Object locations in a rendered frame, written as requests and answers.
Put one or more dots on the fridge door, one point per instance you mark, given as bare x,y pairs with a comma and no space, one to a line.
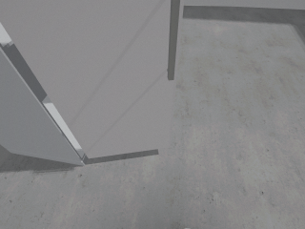
103,64

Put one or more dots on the handle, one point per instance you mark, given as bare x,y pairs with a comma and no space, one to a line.
174,20

